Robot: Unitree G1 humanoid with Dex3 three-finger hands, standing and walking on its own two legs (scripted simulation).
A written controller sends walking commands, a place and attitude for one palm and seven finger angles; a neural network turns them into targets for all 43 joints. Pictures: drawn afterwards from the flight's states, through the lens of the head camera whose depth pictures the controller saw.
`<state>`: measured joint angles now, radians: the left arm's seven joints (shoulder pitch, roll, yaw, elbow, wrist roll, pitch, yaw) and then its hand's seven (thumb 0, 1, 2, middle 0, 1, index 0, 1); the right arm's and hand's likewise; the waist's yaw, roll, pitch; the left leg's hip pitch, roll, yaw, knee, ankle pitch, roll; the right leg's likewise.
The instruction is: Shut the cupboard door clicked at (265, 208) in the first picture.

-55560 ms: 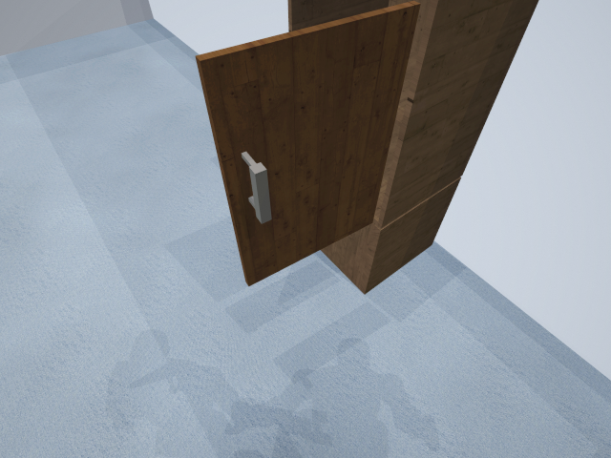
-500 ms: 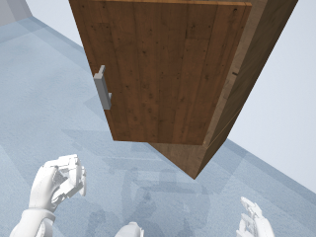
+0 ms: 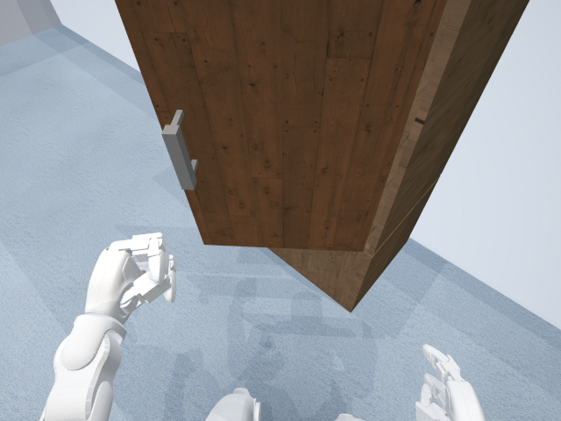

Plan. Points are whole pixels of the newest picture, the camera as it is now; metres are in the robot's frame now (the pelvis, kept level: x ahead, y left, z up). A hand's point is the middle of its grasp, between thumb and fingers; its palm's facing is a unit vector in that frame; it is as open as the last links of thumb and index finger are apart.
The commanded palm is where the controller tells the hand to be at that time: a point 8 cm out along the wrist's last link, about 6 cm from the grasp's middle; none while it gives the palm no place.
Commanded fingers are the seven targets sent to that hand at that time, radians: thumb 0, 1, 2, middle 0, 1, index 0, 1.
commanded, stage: bring the fist close to the handle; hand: left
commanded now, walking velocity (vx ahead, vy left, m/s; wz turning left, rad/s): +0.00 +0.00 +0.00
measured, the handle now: (184, 151) +0.52 +0.20 +0.08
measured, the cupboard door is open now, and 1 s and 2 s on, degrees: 38 38 27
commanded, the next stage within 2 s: push the door shut along its arc in 1.10 s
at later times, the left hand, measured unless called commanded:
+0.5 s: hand (184, 218) +0.37 +0.17 +0.08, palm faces -0.01 -1.00 -0.02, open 3.1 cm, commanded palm +0.36 +0.22 +0.08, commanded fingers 0.00 0.90 0.90 -1.30 -1.50 -1.30 -1.50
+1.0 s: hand (193, 197) +0.42 +0.16 +0.08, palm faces +0.00 -1.00 -0.01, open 3.1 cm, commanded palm +0.39 +0.22 +0.08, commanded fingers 0.00 0.90 0.90 -1.30 -1.50 -1.30 -1.50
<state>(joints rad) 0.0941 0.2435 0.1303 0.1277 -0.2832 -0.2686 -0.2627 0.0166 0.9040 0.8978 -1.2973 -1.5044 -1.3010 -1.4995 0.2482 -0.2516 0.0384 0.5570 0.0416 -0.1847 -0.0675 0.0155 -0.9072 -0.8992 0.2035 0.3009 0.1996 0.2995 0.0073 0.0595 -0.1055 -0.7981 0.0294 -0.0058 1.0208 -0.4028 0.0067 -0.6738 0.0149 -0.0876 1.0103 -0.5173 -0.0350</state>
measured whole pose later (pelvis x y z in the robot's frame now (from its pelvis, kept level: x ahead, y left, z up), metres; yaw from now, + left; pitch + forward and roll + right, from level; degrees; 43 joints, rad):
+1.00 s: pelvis +0.00 +0.00 +0.00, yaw -2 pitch +14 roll -1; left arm -0.50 0.29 0.26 0.81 -0.19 -0.38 -0.18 0.02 0.90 0.90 -1.30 -1.50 -1.30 -1.50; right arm 0.35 -0.27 0.00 0.65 0.03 -0.04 -0.03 0.01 -0.91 -0.90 0.20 0.30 0.20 0.30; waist -0.06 0.04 -0.12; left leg -0.84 0.04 0.04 0.98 -0.38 0.01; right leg -0.74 0.02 -0.04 0.99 -0.49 -0.03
